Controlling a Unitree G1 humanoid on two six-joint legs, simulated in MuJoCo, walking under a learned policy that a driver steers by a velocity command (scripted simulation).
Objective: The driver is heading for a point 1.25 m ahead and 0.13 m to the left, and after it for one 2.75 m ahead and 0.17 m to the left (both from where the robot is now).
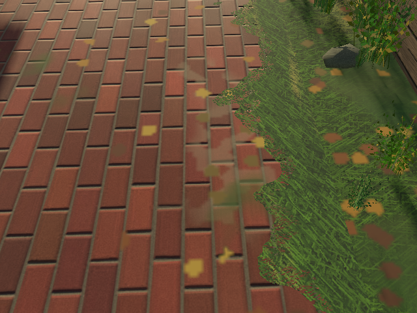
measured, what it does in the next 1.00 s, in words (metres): walks ahead: right foot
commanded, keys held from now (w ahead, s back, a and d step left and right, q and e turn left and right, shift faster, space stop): no key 0.76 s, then w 0.24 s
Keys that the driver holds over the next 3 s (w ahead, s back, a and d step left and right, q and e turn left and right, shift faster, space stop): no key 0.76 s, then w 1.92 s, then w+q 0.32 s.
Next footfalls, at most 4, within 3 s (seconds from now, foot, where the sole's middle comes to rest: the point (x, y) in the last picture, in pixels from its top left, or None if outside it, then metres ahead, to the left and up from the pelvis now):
0.02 right None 0.06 -0.14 -0.77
1.56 right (255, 298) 0.55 -0.11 -0.77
2.12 left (179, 220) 0.84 0.14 -0.77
2.68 right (237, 153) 1.17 -0.09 -0.77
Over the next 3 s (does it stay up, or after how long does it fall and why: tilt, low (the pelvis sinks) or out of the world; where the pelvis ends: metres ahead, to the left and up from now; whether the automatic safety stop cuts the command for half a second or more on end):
stays up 1.16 -0.01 0.02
